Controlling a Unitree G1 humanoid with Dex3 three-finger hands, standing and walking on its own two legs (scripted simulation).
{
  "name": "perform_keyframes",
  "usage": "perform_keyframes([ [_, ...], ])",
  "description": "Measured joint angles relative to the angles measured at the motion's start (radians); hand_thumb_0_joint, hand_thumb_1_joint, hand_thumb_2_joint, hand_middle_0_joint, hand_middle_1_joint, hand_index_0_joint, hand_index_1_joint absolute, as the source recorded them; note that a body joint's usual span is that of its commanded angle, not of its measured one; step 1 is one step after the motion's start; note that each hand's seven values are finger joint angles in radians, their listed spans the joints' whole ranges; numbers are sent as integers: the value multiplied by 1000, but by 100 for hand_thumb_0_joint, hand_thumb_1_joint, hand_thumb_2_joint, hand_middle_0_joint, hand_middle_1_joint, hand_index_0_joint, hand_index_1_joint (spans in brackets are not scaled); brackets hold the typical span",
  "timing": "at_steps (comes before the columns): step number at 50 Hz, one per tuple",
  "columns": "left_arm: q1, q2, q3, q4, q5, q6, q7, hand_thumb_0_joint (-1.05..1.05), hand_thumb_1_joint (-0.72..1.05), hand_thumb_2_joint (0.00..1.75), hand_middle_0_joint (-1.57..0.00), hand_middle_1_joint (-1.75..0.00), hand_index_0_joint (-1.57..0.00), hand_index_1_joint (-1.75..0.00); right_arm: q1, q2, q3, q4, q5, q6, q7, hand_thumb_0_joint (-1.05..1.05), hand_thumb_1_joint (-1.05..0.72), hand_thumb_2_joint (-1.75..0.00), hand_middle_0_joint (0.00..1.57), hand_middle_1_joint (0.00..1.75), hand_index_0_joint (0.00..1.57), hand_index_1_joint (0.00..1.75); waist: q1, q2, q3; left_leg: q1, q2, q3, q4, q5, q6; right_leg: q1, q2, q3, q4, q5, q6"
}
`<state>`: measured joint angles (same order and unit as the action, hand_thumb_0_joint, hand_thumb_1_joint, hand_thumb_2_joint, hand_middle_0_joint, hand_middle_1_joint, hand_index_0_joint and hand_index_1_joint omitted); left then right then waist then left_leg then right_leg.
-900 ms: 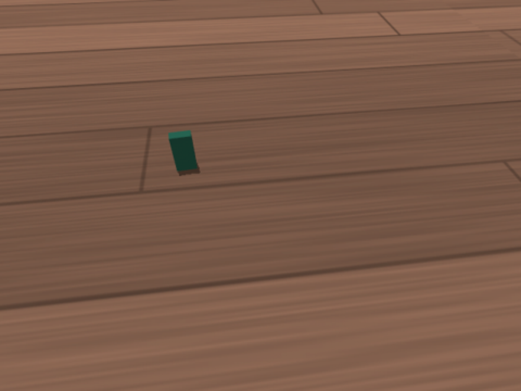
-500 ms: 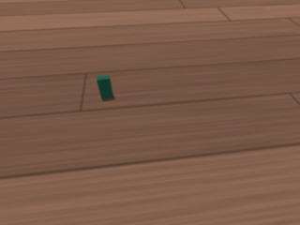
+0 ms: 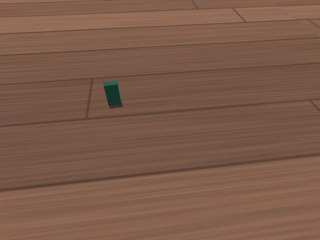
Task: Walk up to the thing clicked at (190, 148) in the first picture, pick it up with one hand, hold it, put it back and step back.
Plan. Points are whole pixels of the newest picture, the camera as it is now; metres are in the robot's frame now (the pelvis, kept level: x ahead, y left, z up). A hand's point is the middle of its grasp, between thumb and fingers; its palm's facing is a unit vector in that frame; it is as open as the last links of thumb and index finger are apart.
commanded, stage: stand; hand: left
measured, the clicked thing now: (112, 93) +1.33 +0.38 -0.67
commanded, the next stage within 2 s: walk up in 0.22 s
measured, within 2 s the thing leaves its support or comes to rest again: neither
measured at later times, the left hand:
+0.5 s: hand out of the picture +0.05 +0.32 -0.16, palm faces +0.09 -0.92 -0.37, open 7.4 cm
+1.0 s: hand (59, 172) +0.35 +0.34 -0.14, palm faces +0.01 -0.93 -0.38, open 7.4 cm
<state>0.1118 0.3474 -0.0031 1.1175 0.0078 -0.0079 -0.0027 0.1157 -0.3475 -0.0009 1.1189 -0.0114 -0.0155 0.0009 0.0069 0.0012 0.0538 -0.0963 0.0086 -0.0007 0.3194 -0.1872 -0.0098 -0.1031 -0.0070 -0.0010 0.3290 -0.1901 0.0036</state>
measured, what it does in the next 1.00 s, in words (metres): walks ahead: left foot, then right foot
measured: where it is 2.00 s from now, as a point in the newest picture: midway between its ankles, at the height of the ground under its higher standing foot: (147, 169)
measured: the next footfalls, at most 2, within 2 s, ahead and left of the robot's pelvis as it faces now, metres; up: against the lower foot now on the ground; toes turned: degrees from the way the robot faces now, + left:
left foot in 0.52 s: +0.17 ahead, +0.18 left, +0.00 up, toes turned +8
right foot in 1.00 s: +0.44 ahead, -0.07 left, +0.00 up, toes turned +0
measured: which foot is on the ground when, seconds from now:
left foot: down 0.00-0.32, up 0.34-0.50, down 0.52-1.00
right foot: down 0.00-0.56, up 0.58-0.98, down 1.00-1.00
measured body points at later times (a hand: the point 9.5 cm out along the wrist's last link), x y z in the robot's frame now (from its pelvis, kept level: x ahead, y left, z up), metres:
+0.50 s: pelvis +0.05 +0.03 -0.01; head +0.05 +0.04 +0.44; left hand +0.05 +0.37 -0.13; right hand +0.15 -0.30 -0.12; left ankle +0.10 +0.16 -0.74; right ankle -0.01 -0.12 -0.75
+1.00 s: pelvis +0.26 +0.05 -0.02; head +0.27 +0.04 +0.43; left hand +0.35 +0.39 -0.12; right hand +0.28 -0.27 -0.14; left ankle +0.13 +0.18 -0.75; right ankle +0.40 -0.06 -0.75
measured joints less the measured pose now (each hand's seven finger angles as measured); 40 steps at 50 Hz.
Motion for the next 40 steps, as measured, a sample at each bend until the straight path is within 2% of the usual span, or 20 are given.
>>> perform_keyframes([
  [11,6,1,0,-1,1,-2,2,1,90,90,-21,-30,-20,-30,-3,0,-1,-4,1,2,1,0,-91,-90,21,30,21,30,0,2,-2,3,1,-1,-2,0,0,5,1,-1,-4,1,0],
  [15,49,15,40,-44,21,-20,-36,1,90,90,-21,-30,-20,-30,52,-12,-39,-47,-17,-6,39,0,-90,-90,21,30,21,30,0,2,-37,-58,-5,-16,141,-189,50,-45,2,-12,122,-180,-35],
  [16,62,20,49,-58,24,-27,-42,1,90,90,-21,-30,-20,-30,67,-20,-47,-57,-20,-6,45,0,-90,-90,21,30,21,30,2,6,-46,-77,-4,-23,180,-218,57,-53,5,-17,141,-191,-42],
  [18,82,33,62,-84,32,-44,-48,1,90,90,-21,-30,-20,-30,85,-37,-62,-67,-25,-3,49,0,-90,-90,21,30,21,30,6,8,-46,-135,-4,-16,295,-245,56,-50,-1,-34,136,-107,-46],
  [20,101,38,72,-102,36,-54,-50,1,90,90,-21,-30,-20,-30,96,-57,-73,-70,-26,0,53,0,-90,-90,21,30,21,30,18,23,-35,-199,5,-19,408,-260,50,-21,-3,-53,117,-102,-34],
  [22,128,50,78,-114,39,-55,-52,1,90,90,-21,-30,-20,-30,104,-71,-81,-79,-25,-2,62,1,-91,-90,20,30,21,30,31,26,-27,-242,23,-13,429,-265,41,18,-9,-62,87,-116,-27],
  [25,163,85,84,-120,37,-44,-56,1,90,90,-21,-30,-20,-30,107,-79,-92,-104,-23,-20,77,1,-91,-90,20,30,21,29,38,8,-13,-269,49,-5,338,-203,31,63,-32,-73,74,-141,-8],
  [27,179,106,87,-121,33,-34,-59,1,90,90,-21,-30,-20,-30,108,-85,-103,-125,-24,-36,82,1,-91,-90,20,30,21,30,35,-10,-1,-251,48,16,259,-70,22,65,-60,-75,138,-197,2],
  [28,188,114,89,-120,31,-28,-59,1,90,90,-21,-30,-20,-30,105,-87,-110,-136,-27,-45,79,1,-91,-90,20,30,21,30,36,-28,6,-240,33,35,262,-8,22,42,-86,-65,219,-234,-12],
  [29,194,115,90,-115,28,-20,-55,1,90,90,-21,-30,-20,-30,104,-87,-114,-149,-32,-55,74,0,-91,-90,20,30,21,30,32,-37,8,-241,23,48,289,-20,24,-8,-88,-31,349,-277,-27],
  [30,193,113,87,-108,27,-11,-52,1,90,90,-21,-30,-20,-30,108,-85,-115,-163,-28,-62,70,0,-91,-90,20,30,21,30,20,-36,6,-237,17,49,304,-46,29,-62,-65,5,480,-306,-39],
  [32,185,116,74,-104,18,-3,-50,1,90,90,-20,-30,-20,-30,124,-72,-105,-179,-16,-66,63,0,-91,-90,20,30,21,30,4,-46,1,-198,6,53,277,-68,41,-167,-29,47,668,-278,-53],
  [34,178,118,65,-115,9,-13,-53,1,90,90,-20,-30,-20,-30,144,-59,-89,-187,-8,-65,57,0,-91,-90,20,30,21,30,0,-60,-1,-143,-4,64,220,-65,45,-252,-30,48,720,-214,-48],
  [40,148,109,62,-155,14,-20,-82,1,90,90,-20,-30,-20,-30,206,-39,-65,-199,-4,-71,57,0,-90,-90,21,30,21,30,-16,-70,-1,7,-28,76,73,-63,50,-398,-84,14,547,-69,0],
])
